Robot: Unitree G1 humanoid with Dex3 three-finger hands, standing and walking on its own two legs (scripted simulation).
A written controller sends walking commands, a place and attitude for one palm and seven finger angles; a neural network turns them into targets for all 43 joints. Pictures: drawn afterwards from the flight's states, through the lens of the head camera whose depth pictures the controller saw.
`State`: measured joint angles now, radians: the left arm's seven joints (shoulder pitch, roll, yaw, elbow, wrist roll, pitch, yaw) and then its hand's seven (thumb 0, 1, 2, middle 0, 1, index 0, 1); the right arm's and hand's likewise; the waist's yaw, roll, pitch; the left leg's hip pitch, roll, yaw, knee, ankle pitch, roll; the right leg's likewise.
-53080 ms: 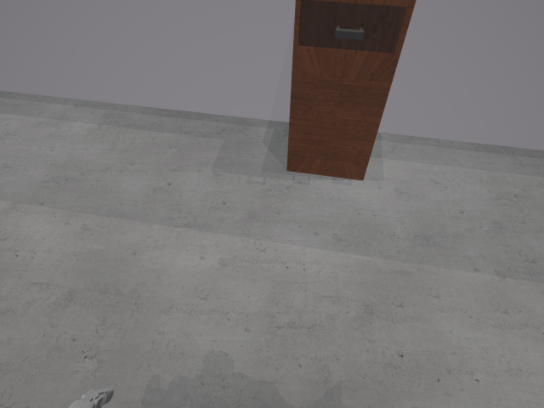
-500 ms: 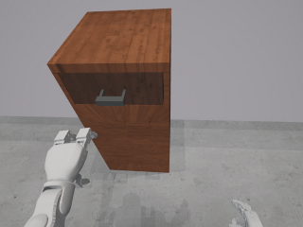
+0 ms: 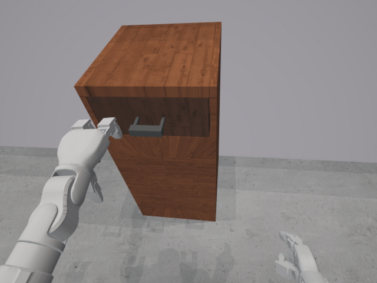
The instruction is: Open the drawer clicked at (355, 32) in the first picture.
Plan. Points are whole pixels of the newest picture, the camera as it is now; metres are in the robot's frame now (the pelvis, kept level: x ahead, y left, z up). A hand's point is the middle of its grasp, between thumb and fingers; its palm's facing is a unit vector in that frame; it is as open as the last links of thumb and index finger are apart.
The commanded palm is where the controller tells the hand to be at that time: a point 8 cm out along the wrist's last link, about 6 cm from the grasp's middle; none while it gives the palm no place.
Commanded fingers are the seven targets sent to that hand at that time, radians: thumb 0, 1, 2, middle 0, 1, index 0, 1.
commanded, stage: raise the hand with hooked fingers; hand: left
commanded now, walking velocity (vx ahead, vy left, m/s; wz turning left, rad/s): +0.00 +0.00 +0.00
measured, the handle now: (148, 125) +0.54 +0.22 -0.01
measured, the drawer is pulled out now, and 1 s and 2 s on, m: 0.00 0.00 0.00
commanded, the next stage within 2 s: move the hooked fingers above the handle in 0.36 s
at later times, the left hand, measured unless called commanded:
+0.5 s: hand (93, 163) +0.31 +0.25 +0.11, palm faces +0.09 -0.06 -0.99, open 13.8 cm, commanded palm +0.28 +0.25 +0.16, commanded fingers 0.00 -0.50 0.30 -0.30 -1.20 -0.30 -1.20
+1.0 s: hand (117, 150) +0.36 +0.22 +0.08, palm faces +0.00 -0.03 -1.00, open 13.8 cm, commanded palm +0.34 +0.23 +0.14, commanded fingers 0.00 -0.50 0.30 -0.30 -1.20 -0.30 -1.20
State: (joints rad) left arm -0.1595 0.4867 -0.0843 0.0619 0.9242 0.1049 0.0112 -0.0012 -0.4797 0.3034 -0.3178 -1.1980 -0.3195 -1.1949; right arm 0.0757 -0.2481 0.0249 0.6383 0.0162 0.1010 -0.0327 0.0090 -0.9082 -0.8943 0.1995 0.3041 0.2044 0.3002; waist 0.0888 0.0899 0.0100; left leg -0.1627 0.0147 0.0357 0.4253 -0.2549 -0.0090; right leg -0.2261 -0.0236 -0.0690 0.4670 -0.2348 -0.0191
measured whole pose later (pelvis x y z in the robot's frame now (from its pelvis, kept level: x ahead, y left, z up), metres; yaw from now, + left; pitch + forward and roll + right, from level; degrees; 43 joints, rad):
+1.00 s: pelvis -0.01 +0.00 +0.00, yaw -1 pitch +3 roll +1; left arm -0.39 0.46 -0.11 0.39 0.96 0.00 0.08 0.00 -0.49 0.30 -0.32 -1.20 -0.32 -1.20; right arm 0.17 -0.27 -0.02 0.68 0.03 0.09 -0.03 0.01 -0.91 -0.89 0.20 0.30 0.20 0.30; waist 0.05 0.07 -0.01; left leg -0.25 0.01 0.05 0.42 -0.23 0.00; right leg -0.32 -0.03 -0.05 0.47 -0.21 -0.02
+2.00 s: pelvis +0.00 +0.01 -0.01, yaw -2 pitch +12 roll +0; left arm -0.75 0.46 -0.07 0.91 1.06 -0.08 0.22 0.00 -0.48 0.30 -0.32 -1.20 -0.32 -1.20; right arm 0.31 -0.26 -0.06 0.71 0.01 0.10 -0.02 0.01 -0.91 -0.89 0.20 0.30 0.20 0.30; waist -0.05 0.04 -0.08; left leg -0.47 0.02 0.06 0.58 -0.31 0.01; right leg -0.53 -0.03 -0.03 0.59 -0.26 -0.01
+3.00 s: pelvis +0.01 +0.01 -0.02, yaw -2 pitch +14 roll +0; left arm -0.74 0.48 0.00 0.91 1.08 -0.10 0.28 0.00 -0.48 0.30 -0.32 -1.20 -0.32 -1.20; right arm 0.33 -0.27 -0.06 0.71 0.00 0.10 -0.02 0.01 -0.91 -0.89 0.20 0.30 0.20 0.30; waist -0.07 0.05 -0.09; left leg -0.50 0.03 0.07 0.59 -0.33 0.00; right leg -0.57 -0.01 -0.03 0.60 -0.28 -0.01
